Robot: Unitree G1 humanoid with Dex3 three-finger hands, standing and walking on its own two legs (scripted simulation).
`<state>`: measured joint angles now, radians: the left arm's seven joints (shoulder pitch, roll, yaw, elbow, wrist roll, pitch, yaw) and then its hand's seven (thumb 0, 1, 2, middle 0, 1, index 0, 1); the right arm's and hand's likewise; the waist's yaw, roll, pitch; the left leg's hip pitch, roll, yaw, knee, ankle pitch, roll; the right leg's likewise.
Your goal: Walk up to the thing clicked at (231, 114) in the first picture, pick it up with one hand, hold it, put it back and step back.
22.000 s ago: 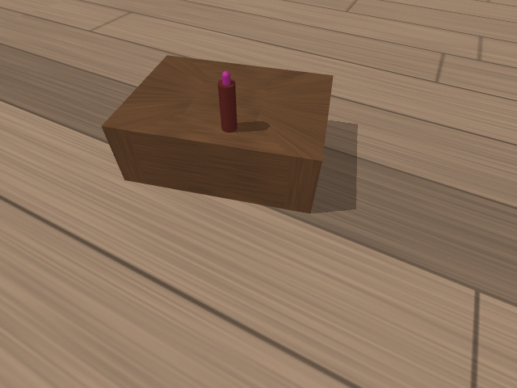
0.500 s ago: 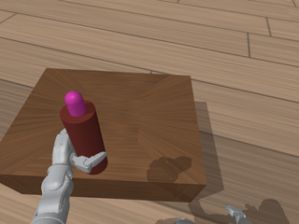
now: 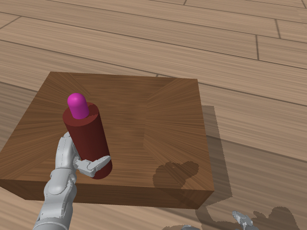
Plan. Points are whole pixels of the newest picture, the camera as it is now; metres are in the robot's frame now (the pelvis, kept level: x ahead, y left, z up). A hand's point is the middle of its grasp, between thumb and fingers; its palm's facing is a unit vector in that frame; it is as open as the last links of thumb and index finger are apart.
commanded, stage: hold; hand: left
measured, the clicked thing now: (89, 139) +0.32 +0.17 +0.07
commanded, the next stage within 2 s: crouch in 0.52 s
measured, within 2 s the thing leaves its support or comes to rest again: neither
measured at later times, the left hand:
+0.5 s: hand (92, 149) +0.32 +0.17 +0.04, palm faces +0.07 -1.00 -0.03, open 10.3 cm
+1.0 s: hand (100, 148) +0.35 +0.17 -0.02, palm faces +0.03 -1.00 -0.01, open 10.2 cm
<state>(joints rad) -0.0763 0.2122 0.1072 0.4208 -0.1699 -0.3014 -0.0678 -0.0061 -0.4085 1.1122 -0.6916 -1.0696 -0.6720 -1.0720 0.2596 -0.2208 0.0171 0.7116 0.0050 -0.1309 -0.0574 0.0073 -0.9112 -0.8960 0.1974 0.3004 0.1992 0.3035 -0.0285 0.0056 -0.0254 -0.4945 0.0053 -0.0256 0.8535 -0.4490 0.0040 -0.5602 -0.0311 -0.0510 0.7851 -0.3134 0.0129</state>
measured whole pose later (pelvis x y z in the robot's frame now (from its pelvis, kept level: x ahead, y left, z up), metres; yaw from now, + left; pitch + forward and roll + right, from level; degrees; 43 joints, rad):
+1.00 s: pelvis -0.02 -0.01 -0.03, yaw +0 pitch +12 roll -1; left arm -0.34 0.25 0.17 0.75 -0.17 -0.45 -0.14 0.00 -0.39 1.07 -0.73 -1.00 -0.71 -1.00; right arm 0.22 -0.24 0.00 0.73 -0.02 -0.16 -0.03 0.01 -0.90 -0.89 0.20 0.30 0.20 0.30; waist -0.06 -0.02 -0.03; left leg -0.75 0.00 -0.04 1.02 -0.48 0.00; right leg -0.82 -0.04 -0.06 0.94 -0.34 0.00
